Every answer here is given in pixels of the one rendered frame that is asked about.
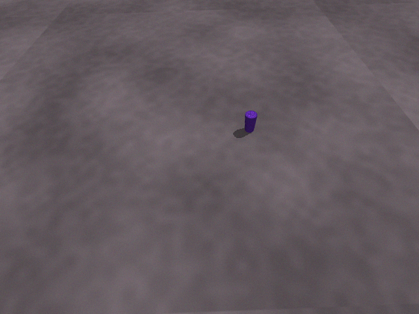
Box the cup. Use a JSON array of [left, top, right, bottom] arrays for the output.
[[245, 111, 257, 133]]

